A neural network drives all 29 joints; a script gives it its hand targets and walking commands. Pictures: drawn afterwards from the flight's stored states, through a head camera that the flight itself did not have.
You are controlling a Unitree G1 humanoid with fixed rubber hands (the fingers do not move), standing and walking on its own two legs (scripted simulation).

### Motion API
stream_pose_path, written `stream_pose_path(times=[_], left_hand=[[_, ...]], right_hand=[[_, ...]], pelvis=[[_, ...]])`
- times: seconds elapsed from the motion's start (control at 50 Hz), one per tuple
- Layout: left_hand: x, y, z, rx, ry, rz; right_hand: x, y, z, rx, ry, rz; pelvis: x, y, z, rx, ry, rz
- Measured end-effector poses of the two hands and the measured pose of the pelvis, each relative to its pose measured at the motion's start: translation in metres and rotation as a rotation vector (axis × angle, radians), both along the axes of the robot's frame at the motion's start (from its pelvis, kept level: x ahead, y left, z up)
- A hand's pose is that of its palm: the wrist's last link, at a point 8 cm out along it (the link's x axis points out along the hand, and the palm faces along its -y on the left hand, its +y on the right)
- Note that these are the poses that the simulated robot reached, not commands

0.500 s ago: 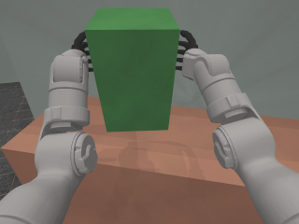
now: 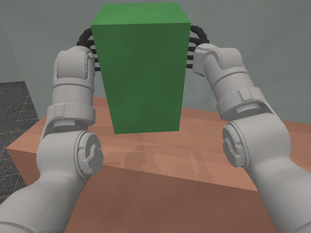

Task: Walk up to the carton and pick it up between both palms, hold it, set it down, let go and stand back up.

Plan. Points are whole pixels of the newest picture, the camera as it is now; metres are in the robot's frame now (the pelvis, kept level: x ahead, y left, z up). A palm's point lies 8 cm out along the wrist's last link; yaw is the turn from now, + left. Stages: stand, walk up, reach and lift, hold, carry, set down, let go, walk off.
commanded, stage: hold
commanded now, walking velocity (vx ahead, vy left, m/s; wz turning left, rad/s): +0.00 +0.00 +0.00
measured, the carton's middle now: (144, 71) +0.40 +0.01 +0.30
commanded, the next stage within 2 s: set down in 0.92 s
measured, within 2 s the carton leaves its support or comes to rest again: neither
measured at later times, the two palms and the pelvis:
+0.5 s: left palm (94, 66) +0.36 +0.13 +0.33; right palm (211, 59) +0.35 -0.14 +0.35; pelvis +0.00 +0.00 +0.00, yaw +0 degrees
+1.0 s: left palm (84, 61) +0.38 +0.15 +0.33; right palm (198, 60) +0.37 -0.11 +0.34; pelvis +0.02 +0.00 +0.00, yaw +2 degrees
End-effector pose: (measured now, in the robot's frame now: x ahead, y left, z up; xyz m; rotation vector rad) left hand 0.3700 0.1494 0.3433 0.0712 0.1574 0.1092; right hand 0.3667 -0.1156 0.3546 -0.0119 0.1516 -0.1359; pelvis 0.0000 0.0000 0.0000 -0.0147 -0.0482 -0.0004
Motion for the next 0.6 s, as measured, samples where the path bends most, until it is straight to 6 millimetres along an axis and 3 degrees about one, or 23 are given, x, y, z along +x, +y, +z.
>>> stream_pose_path(times=[0.2,0.46,0.6], left_hand=[[0.005,0.003,0.005,0.030,-0.032,-0.001],[-0.004,-0.020,-0.017,0.018,-0.007,-0.048],[-0.005,-0.014,-0.002,-0.011,-0.004,-0.025]], right_hand=[[0.005,0.001,-0.009,0.037,-0.021,0.007],[-0.014,-0.020,-0.008,0.030,-0.022,-0.043],[-0.010,-0.014,0.006,0.031,-0.023,-0.020]], pelvis=[[0.010,-0.001,0.000,-0.008,-0.017,0.021],[0.004,0.002,0.000,-0.007,-0.055,0.001],[-0.002,0.001,0.000,0.000,-0.023,-0.008]])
